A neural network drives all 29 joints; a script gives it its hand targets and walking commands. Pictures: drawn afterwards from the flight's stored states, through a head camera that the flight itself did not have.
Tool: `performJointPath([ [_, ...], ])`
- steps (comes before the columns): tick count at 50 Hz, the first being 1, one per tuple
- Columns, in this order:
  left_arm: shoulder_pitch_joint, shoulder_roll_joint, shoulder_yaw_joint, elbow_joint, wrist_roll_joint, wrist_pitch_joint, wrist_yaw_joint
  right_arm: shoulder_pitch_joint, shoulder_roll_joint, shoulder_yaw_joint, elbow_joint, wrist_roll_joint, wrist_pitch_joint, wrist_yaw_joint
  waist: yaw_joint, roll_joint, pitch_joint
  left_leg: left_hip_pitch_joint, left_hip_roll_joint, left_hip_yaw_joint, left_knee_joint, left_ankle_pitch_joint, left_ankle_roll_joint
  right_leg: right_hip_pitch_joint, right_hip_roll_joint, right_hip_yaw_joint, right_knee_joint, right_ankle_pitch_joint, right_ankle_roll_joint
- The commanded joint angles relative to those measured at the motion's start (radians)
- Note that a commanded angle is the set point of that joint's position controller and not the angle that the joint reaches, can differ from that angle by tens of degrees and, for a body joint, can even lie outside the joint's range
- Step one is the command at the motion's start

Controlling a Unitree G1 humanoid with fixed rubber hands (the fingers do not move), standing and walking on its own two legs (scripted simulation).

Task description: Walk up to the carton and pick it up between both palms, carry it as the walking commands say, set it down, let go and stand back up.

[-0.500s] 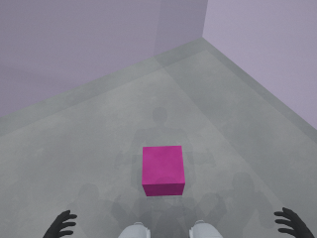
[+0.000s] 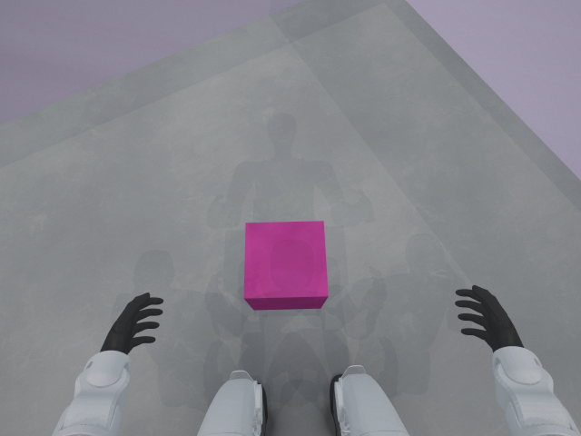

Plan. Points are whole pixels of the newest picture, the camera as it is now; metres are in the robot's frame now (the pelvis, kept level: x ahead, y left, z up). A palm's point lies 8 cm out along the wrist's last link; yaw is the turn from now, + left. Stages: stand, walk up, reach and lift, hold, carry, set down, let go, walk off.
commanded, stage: reach and lift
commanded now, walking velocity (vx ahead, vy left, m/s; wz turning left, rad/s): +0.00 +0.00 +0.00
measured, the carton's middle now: (286, 269) +0.46 +0.03 -0.60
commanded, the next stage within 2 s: none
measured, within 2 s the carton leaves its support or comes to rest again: neither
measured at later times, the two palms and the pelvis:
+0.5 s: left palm (163, 256) +0.38 +0.23 -0.15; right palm (439, 251) +0.39 -0.22 -0.15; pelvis -0.05 +0.00 -0.04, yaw +1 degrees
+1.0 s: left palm (187, 228) +0.45 +0.21 -0.19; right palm (408, 220) +0.46 -0.20 -0.19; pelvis -0.04 -0.01 -0.05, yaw +1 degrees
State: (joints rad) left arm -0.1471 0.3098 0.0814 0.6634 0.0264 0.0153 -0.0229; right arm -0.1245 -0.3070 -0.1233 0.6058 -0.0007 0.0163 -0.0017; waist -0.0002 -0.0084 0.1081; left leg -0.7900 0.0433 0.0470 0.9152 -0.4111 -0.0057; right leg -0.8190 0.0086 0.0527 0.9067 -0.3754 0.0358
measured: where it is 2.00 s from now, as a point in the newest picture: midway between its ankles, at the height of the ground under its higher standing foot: (300, 434)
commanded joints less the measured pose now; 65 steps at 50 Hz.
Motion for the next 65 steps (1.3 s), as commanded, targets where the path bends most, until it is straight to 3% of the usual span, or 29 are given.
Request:
performJointPath([
  [1,-0.238,0.139,0.156,-0.091,-0.06,-0.019,0.025,-0.219,-0.081,-0.033,-0.076,0.052,-0.018,-0.023,0.019,0.015,-0.7,0.181,-0.077,-0.076,0.076,0.606,-0.021,0.025,0.039,-0.059,0.043,0.437,0.006],
  [3,-0.307,0.161,0.172,-0.094,-0.075,-0.004,0.023,-0.314,-0.096,-0.037,-0.129,0.061,-0.006,-0.029,0.034,-0.021,-0.757,0.094,-0.081,-0.062,0.077,0.519,-0.013,0.068,0.035,-0.053,0.054,0.425,0.008],
  [5,-0.38,0.184,0.172,-0.096,-0.089,0.015,0.024,-0.388,-0.111,-0.048,-0.153,0.068,0.014,-0.033,0.026,-0.043,-0.799,0.042,-0.082,-0.052,0.072,0.431,-0.008,0.097,0.036,-0.059,0.06,0.387,0.013],
  [7,-0.447,0.186,0.171,-0.089,-0.101,0.035,0.028,-0.457,-0.124,-0.062,-0.117,0.071,0.035,-0.035,0.018,-0.025,-0.791,0.012,-0.085,-0.051,0.065,0.382,-0.015,0.056,0.04,-0.066,0.066,0.337,0.011],
  [9,-0.521,0.201,0.18,-0.083,-0.1,0.059,0.027,-0.542,-0.123,-0.058,-0.133,0.091,0.057,-0.038,0.041,-0.019,-0.811,-0.006,-0.08,-0.047,0.057,0.321,-0.013,0.033,0.039,-0.066,0.064,0.267,0.009],
  [12,-0.595,0.208,0.207,-0.044,-0.088,0.08,0.031,-0.621,-0.113,-0.066,-0.074,0.098,0.085,-0.038,0.05,-0.001,-0.818,-0.052,-0.084,-0.041,0.049,0.277,-0.017,-0.007,0.041,-0.073,0.068,0.231,0.006],
  [13,-0.614,0.2,0.211,-0.016,-0.09,0.088,0.029,-0.649,-0.099,-0.067,-0.056,0.09,0.092,-0.036,0.048,-0.028,-0.799,-0.069,-0.085,-0.039,0.051,0.257,-0.013,-0.015,0.044,-0.075,0.066,0.209,0.011],
  [15,-0.7,0.197,0.219,-0.014,-0.092,0.097,0.029,-0.718,-0.098,-0.073,-0.015,0.093,0.104,-0.038,0.042,-0.015,-0.804,-0.114,-0.086,-0.038,0.048,0.233,-0.015,-0.035,0.04,-0.068,0.066,0.19,0.006],
  [22,-0.909,0.148,0.222,0.015,-0.102,0.108,0.028,-0.923,-0.094,-0.112,0.029,0.106,0.113,-0.039,0.026,0.01,-0.975,-0.069,-0.092,-0.044,0.078,0.366,-0.013,-0.093,0.053,-0.075,0.09,0.3,-0.006],
  [23,-0.91,0.142,0.224,0.026,-0.098,0.108,0.032,-0.947,-0.087,-0.108,0.032,0.115,0.113,-0.038,0.041,0.01,-1.001,-0.067,-0.095,-0.042,0.082,0.396,-0.012,-0.088,0.056,-0.071,0.1,0.329,-0.009],
  [24,-0.946,0.139,0.228,0.013,-0.098,0.103,0.034,-0.965,-0.092,-0.113,0.034,0.115,0.109,-0.039,0.034,0.013,-1.045,-0.068,-0.099,-0.04,0.09,0.421,-0.009,-0.071,0.058,-0.065,0.107,0.371,-0.009],
  [27,-1.005,0.141,0.251,0.019,-0.089,0.091,0.041,-1.039,-0.068,-0.103,0.014,0.124,0.098,-0.041,0.073,-0.027,-1.146,-0.093,-0.102,-0.032,0.1,0.497,-0.004,-0.022,0.058,-0.051,0.13,0.472,-0.008],
  [28,-1.025,0.135,0.253,0.028,-0.085,0.086,0.042,-1.064,-0.063,-0.106,0.024,0.122,0.096,-0.04,0.08,-0.013,-1.153,-0.107,-0.104,-0.033,0.099,0.527,-0.004,-0.028,0.058,-0.044,0.135,0.511,-0.009],
  [31,-1.085,0.132,0.276,0.05,-0.068,0.079,0.038,-1.155,-0.037,-0.11,0.026,0.112,0.092,-0.04,0.101,-0.033,-1.174,-0.15,-0.107,-0.031,0.103,0.542,0.002,-0.035,0.057,-0.033,0.141,0.531,-0.001],
  [35,-1.111,0.104,0.279,0.038,-0.054,0.068,0.044,-1.178,-0.029,-0.143,0.025,0.083,0.079,-0.04,0.074,-0.042,-1.33,-0.095,-0.115,-0.035,0.122,0.695,0.0,0.008,0.067,-0.045,0.162,0.689,0.0],
  [37,-1.091,0.111,0.295,0.017,-0.031,0.059,0.048,-1.126,-0.041,-0.181,0.037,0.062,0.073,-0.044,0.064,-0.011,-1.384,-0.046,-0.114,-0.041,0.122,0.785,-0.006,0.001,0.069,-0.044,0.16,0.753,-0.001],
  [40,-1.083,0.108,0.323,0.001,-0.01,0.049,0.05,-1.085,-0.032,-0.194,0.05,0.043,0.063,-0.046,0.06,-0.012,-1.412,-0.015,-0.107,-0.056,0.146,0.892,-0.01,-0.046,0.072,-0.042,0.16,0.801,0.001],
  [42,-1.073,0.101,0.328,0.001,-0.003,0.046,0.049,-1.078,-0.045,-0.207,0.043,0.031,0.054,-0.043,0.052,-0.015,-1.407,0.004,-0.105,-0.065,0.159,0.918,-0.009,-0.095,0.073,-0.048,0.162,0.795,-0.001],
  [43,-1.083,0.086,0.319,-0.003,0.004,0.04,0.043,-1.071,-0.018,-0.19,0.054,0.041,0.052,-0.04,0.063,0.002,-1.382,-0.035,-0.099,-0.061,0.164,0.908,-0.008,-0.114,0.068,-0.039,0.161,0.797,-0.004],
  [44,-1.082,0.078,0.316,-0.005,-0.004,0.037,0.042,-1.101,-0.016,-0.179,0.023,0.04,0.046,-0.037,0.063,-0.029,-1.392,-0.034,-0.099,-0.064,0.165,0.912,-0.004,-0.118,0.069,-0.047,0.166,0.79,0.0],
  [45,-1.098,0.065,0.296,-0.026,-0.007,0.036,0.039,-1.109,-0.023,-0.188,0.018,0.038,0.045,-0.035,0.054,0.002,-1.414,-0.019,-0.099,-0.066,0.175,0.903,-0.006,-0.125,0.066,-0.045,0.173,0.779,-0.004],
  [48,-1.125,0.058,0.309,0.04,0.01,0.036,0.032,-1.131,-0.007,-0.195,0.08,0.03,0.044,-0.03,0.069,0.015,-1.269,-0.118,-0.095,-0.072,0.201,0.821,-0.006,-0.282,0.061,-0.048,0.193,0.669,-0.001],
  [49,-1.108,0.048,0.313,0.096,0.013,0.041,0.029,-1.134,-0.001,-0.195,0.125,0.017,0.049,-0.025,0.067,-0.005,-1.203,-0.19,-0.098,-0.07,0.205,0.755,-0.008,-0.325,0.062,-0.058,0.207,0.622,0.004],
  [54,-1.203,0.033,0.31,0.153,0.011,0.05,0.028,-1.258,-0.022,-0.222,0.176,-0.014,0.056,-0.022,0.038,-0.013,-1.091,-0.393,-0.103,-0.062,0.274,0.513,-0.017,-0.477,0.056,-0.075,0.288,0.423,0.013],
  [57,-1.283,0.091,0.307,0.151,-0.009,0.062,0.031,-1.348,-0.04,-0.207,0.148,-0.01,0.067,-0.039,0.04,-0.043,-1.171,-0.5,-0.116,-0.041,0.354,0.408,-0.011,-0.453,0.051,-0.078,0.372,0.375,0.017],
  [59,-1.361,0.137,0.295,0.093,-0.025,0.069,0.044,-1.428,-0.088,-0.196,0.093,0.006,0.071,-0.06,0.04,-0.043,-1.318,-0.495,-0.124,-0.023,0.406,0.372,-0.012,-0.405,0.052,-0.084,0.43,0.365,0.021],
  [61,-1.421,0.205,0.305,0.062,-0.042,0.08,0.064,-1.489,-0.119,-0.179,0.053,0.013,0.085,-0.088,0.051,-0.078,-1.434,-0.538,-0.133,0.0,0.466,0.322,-0.01,-0.343,0.053,-0.088,0.499,0.354,0.034],
  [64,-1.496,0.234,0.256,0.049,-0.08,0.117,0.088,-1.561,-0.177,-0.167,0.035,0.041,0.119,-0.125,0.02,-0.067,-1.542,-0.493,-0.131,0.019,0.531,0.199,-0.016,-0.342,0.05,-0.109,0.542,0.187,0.038],
  [65,-1.529,0.247,0.23,-0.005,-0.106,0.13,0.096,-1.595,-0.201,-0.162,-0.029,0.051,0.131,-0.143,0.009,-0.069,-1.625,-0.453,-0.13,0.02,0.549,0.184,-0.017,-0.298,0.055,-0.113,0.551,0.161,0.035],
])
